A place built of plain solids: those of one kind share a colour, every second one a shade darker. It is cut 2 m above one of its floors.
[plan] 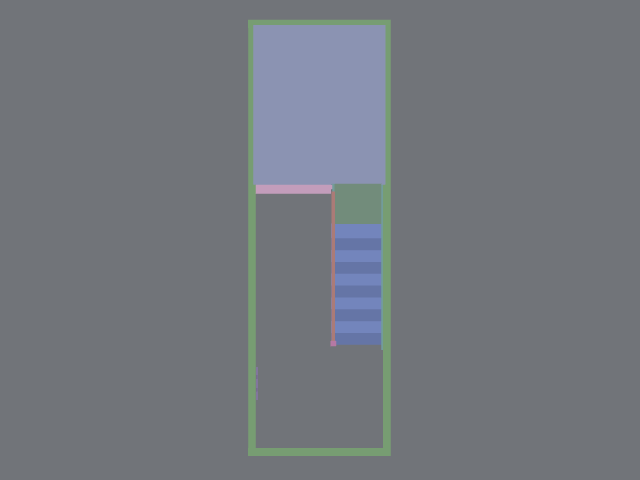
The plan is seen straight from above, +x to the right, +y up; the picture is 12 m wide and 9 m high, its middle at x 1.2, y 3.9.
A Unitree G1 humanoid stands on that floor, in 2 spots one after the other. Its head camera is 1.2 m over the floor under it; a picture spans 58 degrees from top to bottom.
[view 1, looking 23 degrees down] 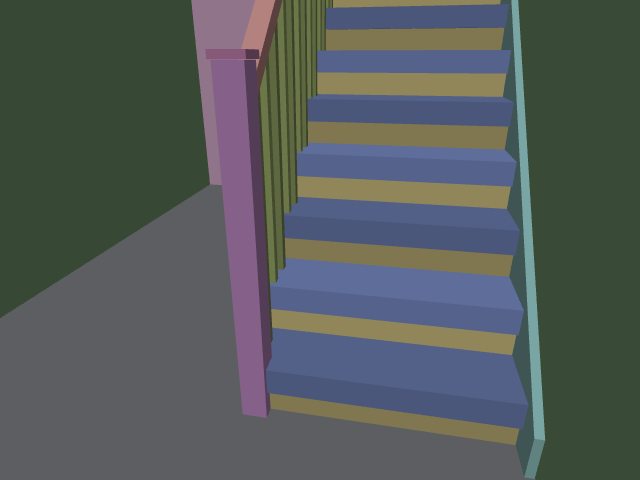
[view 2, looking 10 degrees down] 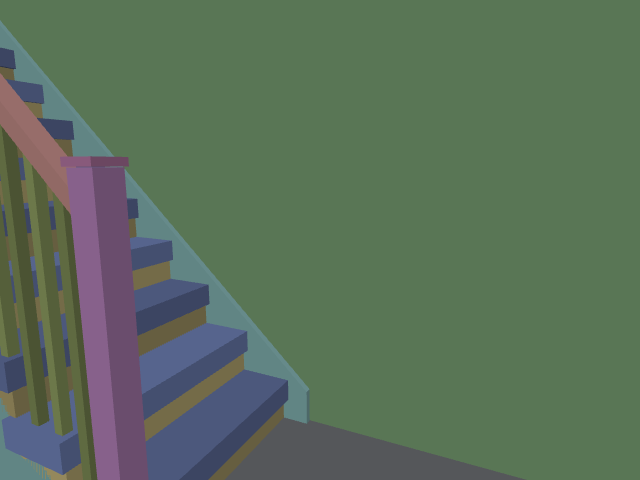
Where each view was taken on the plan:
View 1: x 1.91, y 0.79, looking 101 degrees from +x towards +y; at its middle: tread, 1.76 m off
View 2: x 0.70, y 1.00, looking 25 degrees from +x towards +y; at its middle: wall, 1.88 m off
